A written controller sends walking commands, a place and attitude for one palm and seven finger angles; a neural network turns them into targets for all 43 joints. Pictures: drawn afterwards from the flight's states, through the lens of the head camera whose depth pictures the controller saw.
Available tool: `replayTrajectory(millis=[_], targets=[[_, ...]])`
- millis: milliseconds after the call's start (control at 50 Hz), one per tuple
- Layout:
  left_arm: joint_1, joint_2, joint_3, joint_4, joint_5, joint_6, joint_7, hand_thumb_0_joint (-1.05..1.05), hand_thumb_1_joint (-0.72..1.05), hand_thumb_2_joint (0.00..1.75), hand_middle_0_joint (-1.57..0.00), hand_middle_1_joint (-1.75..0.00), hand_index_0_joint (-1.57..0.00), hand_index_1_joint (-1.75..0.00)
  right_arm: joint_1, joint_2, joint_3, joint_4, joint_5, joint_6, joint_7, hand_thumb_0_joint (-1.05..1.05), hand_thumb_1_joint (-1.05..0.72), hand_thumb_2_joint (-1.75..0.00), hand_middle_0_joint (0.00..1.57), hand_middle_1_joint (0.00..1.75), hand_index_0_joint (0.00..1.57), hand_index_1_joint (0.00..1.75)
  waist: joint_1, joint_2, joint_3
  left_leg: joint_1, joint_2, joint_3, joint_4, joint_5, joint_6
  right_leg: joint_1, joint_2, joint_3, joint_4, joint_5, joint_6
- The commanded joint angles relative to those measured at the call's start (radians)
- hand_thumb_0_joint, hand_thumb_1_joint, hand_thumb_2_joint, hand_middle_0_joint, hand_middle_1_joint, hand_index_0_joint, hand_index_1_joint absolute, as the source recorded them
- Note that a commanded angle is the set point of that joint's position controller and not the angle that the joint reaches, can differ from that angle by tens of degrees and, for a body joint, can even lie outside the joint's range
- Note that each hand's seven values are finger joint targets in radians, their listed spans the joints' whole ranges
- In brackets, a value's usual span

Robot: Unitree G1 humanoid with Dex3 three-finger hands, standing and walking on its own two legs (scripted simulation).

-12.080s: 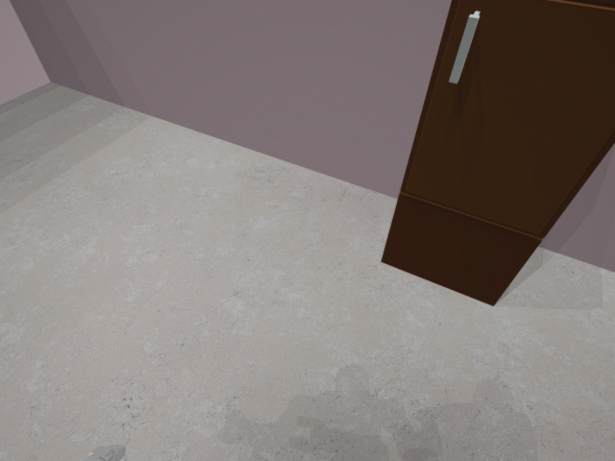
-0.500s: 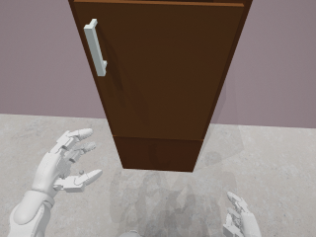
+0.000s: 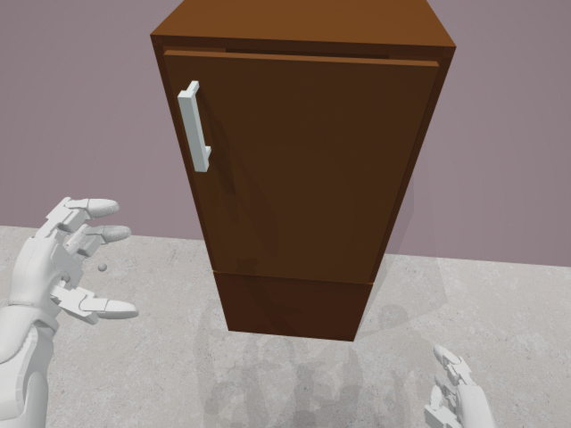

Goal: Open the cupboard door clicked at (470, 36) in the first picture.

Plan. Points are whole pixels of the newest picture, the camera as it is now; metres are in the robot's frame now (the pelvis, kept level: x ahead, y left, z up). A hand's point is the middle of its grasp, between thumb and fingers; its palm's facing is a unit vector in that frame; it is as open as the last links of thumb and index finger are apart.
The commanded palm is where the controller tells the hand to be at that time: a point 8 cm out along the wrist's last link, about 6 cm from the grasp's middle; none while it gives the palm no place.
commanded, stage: raise the hand with hooked fingers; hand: left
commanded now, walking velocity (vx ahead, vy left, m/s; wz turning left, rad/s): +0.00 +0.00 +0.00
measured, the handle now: (198, 127) +0.54 +0.21 +0.15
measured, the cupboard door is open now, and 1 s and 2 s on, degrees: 0 0 0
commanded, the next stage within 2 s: move the hooked fingers beside the handle in 0.86 s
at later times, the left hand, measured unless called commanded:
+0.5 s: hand (95, 219) +0.30 +0.26 +0.17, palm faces +0.03 -1.00 -0.05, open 14.0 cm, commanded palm +0.26 +0.31 +0.18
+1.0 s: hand (87, 227) +0.29 +0.27 +0.17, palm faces +0.07 -1.00 -0.03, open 14.0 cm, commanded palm +0.27 +0.31 +0.17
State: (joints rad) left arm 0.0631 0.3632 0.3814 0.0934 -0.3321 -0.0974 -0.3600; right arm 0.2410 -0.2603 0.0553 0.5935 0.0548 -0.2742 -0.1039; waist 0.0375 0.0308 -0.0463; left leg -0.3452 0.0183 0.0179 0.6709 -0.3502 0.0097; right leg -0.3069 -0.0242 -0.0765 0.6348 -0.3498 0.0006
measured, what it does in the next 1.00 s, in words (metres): stands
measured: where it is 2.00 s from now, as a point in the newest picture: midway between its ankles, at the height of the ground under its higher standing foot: outside the picture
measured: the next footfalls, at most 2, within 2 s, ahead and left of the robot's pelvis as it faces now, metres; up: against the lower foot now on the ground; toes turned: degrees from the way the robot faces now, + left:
none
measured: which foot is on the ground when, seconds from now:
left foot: down 0.00-1.00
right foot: down 0.00-1.00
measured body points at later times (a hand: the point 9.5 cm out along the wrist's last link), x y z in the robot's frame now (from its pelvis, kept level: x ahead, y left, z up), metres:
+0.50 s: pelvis +0.00 -0.01 +0.01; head -0.01 -0.04 +0.46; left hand +0.29 +0.32 +0.18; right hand +0.17 -0.25 -0.07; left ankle +0.00 +0.11 -0.72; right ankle -0.01 -0.12 -0.72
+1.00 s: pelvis -0.01 -0.01 +0.01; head -0.02 -0.02 +0.46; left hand +0.28 +0.32 +0.17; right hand +0.17 -0.24 -0.06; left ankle +0.00 +0.11 -0.72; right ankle -0.01 -0.12 -0.72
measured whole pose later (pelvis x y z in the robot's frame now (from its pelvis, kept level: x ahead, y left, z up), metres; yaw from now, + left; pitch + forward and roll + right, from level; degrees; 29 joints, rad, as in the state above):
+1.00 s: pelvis -0.01 -0.01 +0.01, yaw -1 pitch -1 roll +0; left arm -0.16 0.44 0.47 0.29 -0.32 0.06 -0.45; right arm 0.24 -0.26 0.08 0.61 0.07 -0.21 -0.11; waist 0.04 0.04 -0.02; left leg -0.22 0.02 0.03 0.52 -0.27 0.00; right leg -0.20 -0.01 -0.07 0.50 -0.28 -0.01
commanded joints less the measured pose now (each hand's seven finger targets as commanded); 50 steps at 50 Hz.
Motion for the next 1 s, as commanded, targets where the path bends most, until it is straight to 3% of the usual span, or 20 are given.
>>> replayTrajectory(millis=[0, 80, 160, 200, 320, 340, 400, 460, 520, 600, 680, 700, 740, 820, 860, 900, 980], targets=[[-0.239, 0.196, 0.044, -0.123, -0.016, 0.019, -0.041, 0.0, -0.5, 0.3, -0.3, -1.2, -0.3, -1.2, -0.068, -0.131, -0.044, -0.135, 0.01, -0.045, -0.014, 0.0, -0.9, -0.9, 0.2, 0.3, 0.2, 0.3, -0.003, 0.046, -0.104, 0.112, -0.013, -0.037, -0.135, 0.28, 0.008, 0.036, 0.044, 0.007, -0.1, 0.301, -0.023], [-0.344, 0.271, 0.088, -0.143, -0.007, 0.075, -0.064, 0.0, -0.5, 0.3, -0.3, -1.2, -0.3, -1.2, -0.087, -0.132, -0.039, -0.147, 0.014, -0.031, -0.023, 0.0, -0.9, -0.9, 0.2, 0.3, 0.2, 0.3, -0.002, 0.036, -0.133, 0.144, -0.016, -0.041, -0.155, 0.271, 0.015, 0.055, 0.039, 0.011, -0.128, 0.291, -0.02], [-0.442, 0.356, 0.173, -0.178, -0.018, 0.06, -0.053, 0.0, -0.5, 0.3, -0.3, -1.2, -0.3, -1.2, -0.1, -0.124, -0.029, -0.147, 0.007, -0.025, -0.025, 0.0, -0.9, -0.9, 0.2, 0.3, 0.2, 0.3, 0.007, 0.034, -0.195, 0.194, -0.02, -0.043, -0.168, 0.317, 0.015, 0.109, 0.041, 0.014, -0.145, 0.335, -0.022], [-0.471, 0.373, 0.183, -0.161, -0.019, 0.049, -0.052, 0.0, -0.5, 0.3, -0.3, -1.2, -0.3, -1.2, -0.101, -0.122, -0.025, -0.139, 0.006, -0.024, -0.025, 0.0, -0.9, -0.9, 0.2, 0.3, 0.2, 0.3, 0.008, 0.046, -0.183, 0.201, -0.019, -0.038, -0.176, 0.318, 0.014, 0.121, 0.045, 0.017, -0.158, 0.334, -0.024], [-0.548, 0.364, 0.144, 0.016, -0.018, 0.113, -0.102, 0.0, -0.5, 0.3, -0.3, -1.2, -0.3, -1.2, -0.103, -0.13, -0.027, -0.118, 0.021, -0.011, -0.032, 0.0, -0.9, -0.9, 0.2, 0.3, 0.2, 0.3, -0.009, 0.033, -0.126, 0.19, -0.024, -0.024, -0.193, 0.275, 0.023, 0.101, 0.031, 0.032, -0.192, 0.333, -0.016], [-0.569, 0.371, 0.132, 0.033, -0.011, 0.133, -0.112, 0.0, -0.5, 0.3, -0.3, -1.2, -0.3, -1.2, -0.107, -0.134, -0.024, -0.121, 0.023, -0.008, -0.033, 0.0, -0.9, -0.9, 0.2, 0.3, 0.2, 0.3, -0.008, 0.06, -0.113, 0.183, -0.025, -0.025, -0.198, 0.263, 0.021, 0.094, 0.028, 0.034, -0.197, 0.317, -0.017], [-0.481, 0.331, 0.109, 0.105, -0.019, 0.174, -0.136, 0.0, -0.5, 0.3, -0.3, -1.2, -0.3, -1.2, -0.1, -0.139, -0.029, -0.135, 0.025, 0.001, -0.023, 0.0, -0.9, -0.9, 0.2, 0.3, 0.2, 0.3, 0.003, -0.033, -0.107, 0.156, -0.024, -0.025, -0.19, 0.273, 0.024, 0.102, 0.025, 0.039, -0.191, 0.335, -0.013], [-0.486, 0.373, 0.158, 0.02, -0.024, 0.159, -0.133, 0.0, -0.5, 0.3, -0.3, -1.2, -0.3, -1.2, -0.115, -0.139, -0.036, -0.154, 0.023, 0.005, -0.011, 0.0, -0.9, -0.9, 0.2, 0.3, 0.2, 0.3, 0.013, -0.013, -0.187, 0.173, -0.029, -0.017, -0.178, 0.301, 0.024, 0.13, 0.02, 0.044, -0.176, 0.37, -0.011], [-0.523, 0.433, 0.224, -0.109, -0.03, 0.1, -0.096, 0.0, -0.5, 0.3, -0.3, -1.2, -0.3, -1.2, -0.122, -0.129, -0.037, -0.168, 0.014, -0.003, -0.002, 0.0, -0.9, -0.9, 0.2, 0.3, 0.2, 0.3, 0.026, 0.031, -0.246, 0.206, -0.03, -0.014, -0.18, 0.334, 0.024, 0.166, 0.024, 0.048, -0.171, 0.396, -0.014], [-0.518, 0.423, 0.235, -0.102, -0.025, 0.062, -0.056, 0.0, -0.5, 0.3, -0.3, -1.2, -0.3, -1.2, -0.108, -0.124, -0.037, -0.149, 0.01, -0.008, -0.01, 0.0, -0.9, -0.9, 0.2, 0.3, 0.2, 0.3, 0.022, 0.023, -0.189, 0.204, -0.023, -0.005, -0.195, 0.319, 0.026, 0.154, 0.031, 0.043, -0.183, 0.377, -0.014], [-0.545, 0.345, 0.142, -0.002, 0.001, 0.112, -0.064, 0.0, -0.5, 0.3, -0.3, -1.2, -0.3, -1.2, -0.108, -0.129, -0.035, -0.133, 0.024, -0.002, -0.024, 0.0, -0.9, -0.9, 0.2, 0.3, 0.2, 0.3, -0.009, 0.081, -0.078, 0.18, -0.022, -0.004, -0.219, 0.222, 0.022, 0.074, 0.027, 0.041, -0.214, 0.263, -0.014], [-0.543, 0.336, 0.128, 0.002, 0.0, 0.123, -0.069, 0.0, -0.5, 0.3, -0.3, -1.2, -0.3, -1.2, -0.108, -0.131, -0.037, -0.135, 0.024, 0.0, -0.026, 0.0, -0.9, -0.9, 0.2, 0.3, 0.2, 0.3, -0.007, 0.047, -0.079, 0.183, -0.02, -0.004, -0.216, 0.223, 0.024, 0.079, 0.027, 0.047, -0.217, 0.263, -0.012], [-0.559, 0.336, 0.11, -0.013, 0.008, 0.14, -0.078, 0.0, -0.5, 0.3, -0.3, -1.2, -0.3, -1.2, -0.112, -0.132, -0.036, -0.141, 0.026, 0.0, -0.03, 0.0, -0.9, -0.9, 0.2, 0.3, 0.2, 0.3, -0.011, 0.078, -0.109, 0.194, -0.023, -0.01, -0.217, 0.213, 0.025, 0.08, 0.025, 0.047, -0.218, 0.245, -0.013], [-0.529, 0.387, 0.171, -0.048, -0.008, 0.123, -0.085, 0.0, -0.5, 0.3, -0.3, -1.2, -0.3, -1.2, -0.114, -0.132, -0.035, -0.152, 0.018, -0.001, -0.028, 0.0, -0.9, -0.9, 0.2, 0.3, 0.2, 0.3, 0.004, 0.002, -0.18, 0.207, -0.022, -0.017, -0.21, 0.257, 0.027, 0.128, 0.031, 0.044, -0.208, 0.292, -0.012], [-0.514, 0.387, 0.19, -0.036, -0.019, 0.106, -0.087, 0.0, -0.5, 0.3, -0.3, -1.2, -0.3, -1.2, -0.115, -0.129, -0.033, -0.148, 0.017, -0.003, -0.027, 0.0, -0.9, -0.9, 0.2, 0.3, 0.2, 0.3, 0.007, -0.016, -0.176, 0.204, -0.023, -0.016, -0.21, 0.262, 0.027, 0.13, 0.032, 0.042, -0.204, 0.307, -0.012], [-0.512, 0.392, 0.194, -0.021, -0.027, 0.097, -0.087, 0.0, -0.5, 0.3, -0.3, -1.2, -0.3, -1.2, -0.114, -0.13, -0.03, -0.143, 0.015, -0.001, -0.024, 0.0, -0.9, -0.9, 0.2, 0.3, 0.2, 0.3, 0.013, 0.011, -0.146, 0.194, -0.023, -0.016, -0.212, 0.26, 0.023, 0.125, 0.033, 0.042, -0.207, 0.3, -0.017], [-0.594, 0.361, 0.14, 0.02, 0.0, 0.111, -0.079, 0.0, -0.5, 0.3, -0.3, -1.2, -0.3, -1.2, -0.109, -0.13, -0.03, -0.13, 0.023, 0.0, -0.031, 0.0, -0.9, -0.9, 0.2, 0.3, 0.2, 0.3, -0.016, 0.068, -0.1, 0.192, -0.02, -0.022, -0.223, 0.21, 0.019, 0.065, 0.035, 0.034, -0.217, 0.234, -0.018]])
